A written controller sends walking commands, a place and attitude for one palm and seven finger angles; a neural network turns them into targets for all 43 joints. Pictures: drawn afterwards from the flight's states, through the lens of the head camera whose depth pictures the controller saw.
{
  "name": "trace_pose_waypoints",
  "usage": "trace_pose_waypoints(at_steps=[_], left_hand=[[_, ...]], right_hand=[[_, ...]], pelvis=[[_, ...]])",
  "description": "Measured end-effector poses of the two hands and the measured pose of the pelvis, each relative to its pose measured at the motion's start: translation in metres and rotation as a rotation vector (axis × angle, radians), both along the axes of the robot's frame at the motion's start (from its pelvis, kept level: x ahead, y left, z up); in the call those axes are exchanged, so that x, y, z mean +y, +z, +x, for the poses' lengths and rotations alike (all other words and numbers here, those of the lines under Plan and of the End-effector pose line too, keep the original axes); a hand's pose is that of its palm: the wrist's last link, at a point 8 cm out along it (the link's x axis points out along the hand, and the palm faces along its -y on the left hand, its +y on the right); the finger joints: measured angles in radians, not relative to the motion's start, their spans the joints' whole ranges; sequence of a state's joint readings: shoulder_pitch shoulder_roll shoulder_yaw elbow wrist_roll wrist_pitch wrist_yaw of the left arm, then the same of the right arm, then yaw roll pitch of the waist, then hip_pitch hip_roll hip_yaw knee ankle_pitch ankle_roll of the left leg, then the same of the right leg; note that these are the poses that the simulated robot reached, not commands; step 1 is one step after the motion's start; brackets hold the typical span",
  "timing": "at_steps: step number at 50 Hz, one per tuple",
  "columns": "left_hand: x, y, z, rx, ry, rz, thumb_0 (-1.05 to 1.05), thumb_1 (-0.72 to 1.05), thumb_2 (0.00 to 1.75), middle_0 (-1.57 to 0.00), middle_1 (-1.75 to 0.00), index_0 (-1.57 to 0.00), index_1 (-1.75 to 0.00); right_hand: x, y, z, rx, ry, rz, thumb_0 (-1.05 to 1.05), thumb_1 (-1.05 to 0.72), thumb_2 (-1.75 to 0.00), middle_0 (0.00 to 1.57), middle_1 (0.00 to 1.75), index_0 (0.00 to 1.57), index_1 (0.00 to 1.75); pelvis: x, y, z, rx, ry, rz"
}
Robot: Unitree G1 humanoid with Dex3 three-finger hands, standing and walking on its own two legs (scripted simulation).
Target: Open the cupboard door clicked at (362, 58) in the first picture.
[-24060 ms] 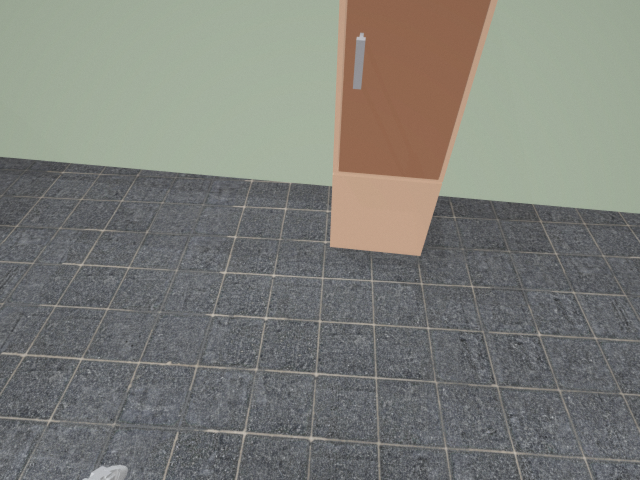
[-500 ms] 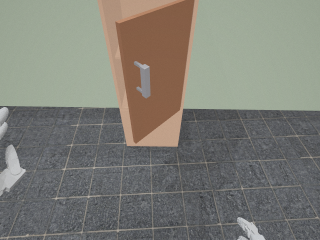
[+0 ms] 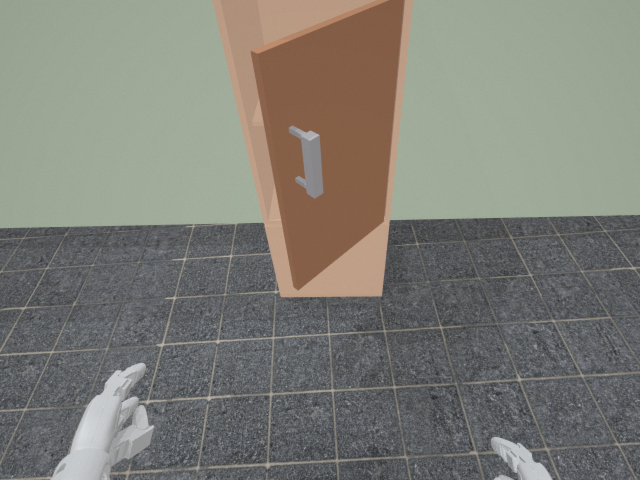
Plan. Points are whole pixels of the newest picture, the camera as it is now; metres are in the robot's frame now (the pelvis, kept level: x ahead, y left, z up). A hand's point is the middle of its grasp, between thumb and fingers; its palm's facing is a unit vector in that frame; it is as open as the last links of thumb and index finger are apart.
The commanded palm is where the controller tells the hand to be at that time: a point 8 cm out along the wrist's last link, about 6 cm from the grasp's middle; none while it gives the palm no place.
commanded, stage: let the arm hang, fingers relaxed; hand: left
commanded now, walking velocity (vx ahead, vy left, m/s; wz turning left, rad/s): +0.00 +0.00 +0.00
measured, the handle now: (305, 161) +0.63 +0.07 +0.05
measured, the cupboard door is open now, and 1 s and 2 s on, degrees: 46 46 46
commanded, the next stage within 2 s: look to check the result in 0.94 s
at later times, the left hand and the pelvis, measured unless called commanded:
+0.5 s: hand out of the picture -0.04 +0.21 -0.15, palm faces +0.02 -0.97 -0.26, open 7.3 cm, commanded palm none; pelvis +0.00 +0.01 +0.02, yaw +0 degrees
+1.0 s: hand out of the picture +0.04 +0.20 -0.16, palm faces +0.00 -0.98 -0.22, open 7.4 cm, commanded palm none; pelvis +0.01 +0.01 +0.02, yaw +0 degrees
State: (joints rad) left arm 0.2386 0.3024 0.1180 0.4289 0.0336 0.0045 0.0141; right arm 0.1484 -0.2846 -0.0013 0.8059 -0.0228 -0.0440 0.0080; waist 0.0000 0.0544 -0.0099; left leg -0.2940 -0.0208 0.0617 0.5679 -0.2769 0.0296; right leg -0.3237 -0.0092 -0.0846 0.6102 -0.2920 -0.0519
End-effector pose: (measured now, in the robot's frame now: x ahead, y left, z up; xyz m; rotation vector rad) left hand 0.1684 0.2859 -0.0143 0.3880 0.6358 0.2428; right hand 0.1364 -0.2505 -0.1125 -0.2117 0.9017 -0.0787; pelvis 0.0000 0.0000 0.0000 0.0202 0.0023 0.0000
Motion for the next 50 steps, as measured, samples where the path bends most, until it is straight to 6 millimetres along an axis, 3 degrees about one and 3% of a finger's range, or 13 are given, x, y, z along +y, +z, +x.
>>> trace_pose_waypoints(at_steps=[3,6,9,14,19,23,28,40,50], left_hand=[[-0.032,-0.068,-0.044,0.296,0.005,-0.140,0.01,0.91,0.90,-0.20,-0.30,-0.19,-0.30],[-0.066,-0.108,-0.096,0.518,0.015,-0.265,0.01,0.91,0.90,-0.20,-0.30,-0.19,-0.30],[-0.059,-0.117,-0.129,0.595,0.116,-0.280,-0.01,1.00,0.90,-0.21,-0.30,-0.20,-0.30],[-0.043,-0.115,-0.177,0.734,0.171,-0.261,-0.01,0.99,0.90,-0.21,-0.30,-0.20,-0.30],[-0.032,-0.108,-0.206,0.822,0.210,-0.231,0.00,0.95,0.90,-0.20,-0.30,-0.20,-0.30],[-0.028,-0.105,-0.211,0.837,0.218,-0.219,0.00,0.93,0.90,-0.20,-0.30,-0.20,-0.30],[-0.030,-0.106,-0.198,0.804,0.202,-0.223,0.00,0.91,0.90,-0.20,-0.30,-0.20,-0.30],[-0.046,-0.112,-0.148,0.687,0.133,-0.258,0.00,0.91,0.90,-0.20,-0.30,-0.20,-0.30],[-0.041,-0.109,-0.136,0.676,0.133,-0.243,0.00,0.91,0.90,-0.20,-0.30,-0.20,-0.30]], right_hand=[[0.006,-0.004,-0.018,0.082,-0.022,0.006,0.01,-0.91,-0.90,0.20,0.30,0.20,0.30],[0.012,-0.007,-0.046,0.193,-0.042,-0.003,0.01,-0.91,-0.90,0.20,0.30,0.20,0.30],[0.017,-0.009,-0.078,0.323,-0.049,-0.011,0.01,-0.91,-0.90,0.20,0.30,0.20,0.30],[0.027,-0.016,-0.125,0.486,-0.079,0.004,0.01,-0.91,-0.90,0.20,0.30,0.20,0.30],[0.036,-0.020,-0.155,0.563,-0.111,0.028,0.01,-0.91,-0.90,0.20,0.30,0.20,0.30],[0.043,-0.023,-0.166,0.582,-0.126,0.043,0.01,-0.91,-0.90,0.20,0.30,0.20,0.30],[0.048,-0.026,-0.166,0.570,-0.135,0.055,0.01,-0.91,-0.90,0.20,0.30,0.20,0.30],[0.046,-0.024,-0.143,0.497,-0.141,0.051,0.00,-0.91,-0.90,0.19,0.30,0.20,0.30],[0.034,-0.020,-0.126,0.477,-0.140,0.029,0.00,-0.91,-0.90,0.19,0.30,0.20,0.30]], pelvis=[[0.000,0.002,-0.001,-0.016,0.000,-0.003],[0.001,0.005,-0.001,-0.028,-0.003,-0.007],[0.000,0.010,-0.001,-0.027,0.003,-0.016],[0.004,0.014,0.000,-0.025,0.007,-0.024],[0.009,0.015,0.001,-0.028,0.004,-0.023],[0.012,0.015,0.001,-0.032,-0.001,-0.021],[0.015,0.015,0.001,-0.035,-0.007,-0.018],[0.014,0.015,0.004,-0.033,-0.011,-0.015],[0.011,0.016,0.011,-0.034,-0.008,-0.016]])
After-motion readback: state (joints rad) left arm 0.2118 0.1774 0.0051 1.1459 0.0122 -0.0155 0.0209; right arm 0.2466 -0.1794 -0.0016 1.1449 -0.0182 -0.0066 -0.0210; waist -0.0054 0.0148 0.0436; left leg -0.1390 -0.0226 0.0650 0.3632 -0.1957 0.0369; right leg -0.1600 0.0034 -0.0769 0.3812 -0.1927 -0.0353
